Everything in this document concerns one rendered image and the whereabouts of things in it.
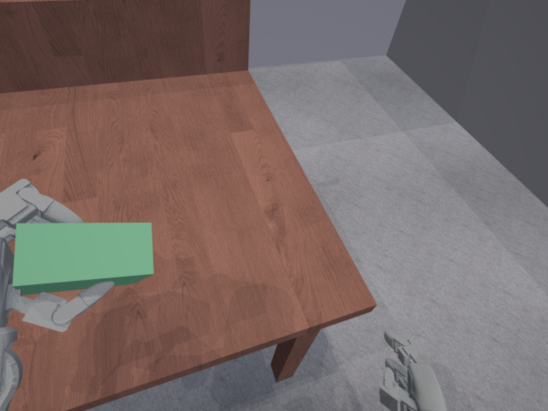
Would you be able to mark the left robot forearm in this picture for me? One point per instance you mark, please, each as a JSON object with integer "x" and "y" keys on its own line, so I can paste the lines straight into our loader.
{"x": 10, "y": 367}

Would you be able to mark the robot right hand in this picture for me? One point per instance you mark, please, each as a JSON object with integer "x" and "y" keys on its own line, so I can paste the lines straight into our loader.
{"x": 419, "y": 389}

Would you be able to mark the robot left hand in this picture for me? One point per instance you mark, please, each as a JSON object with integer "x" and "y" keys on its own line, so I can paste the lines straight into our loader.
{"x": 22, "y": 203}

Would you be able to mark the table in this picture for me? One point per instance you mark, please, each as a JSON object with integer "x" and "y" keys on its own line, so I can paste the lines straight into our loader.
{"x": 144, "y": 111}

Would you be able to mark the sponge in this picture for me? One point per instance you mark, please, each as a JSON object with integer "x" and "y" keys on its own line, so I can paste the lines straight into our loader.
{"x": 54, "y": 257}

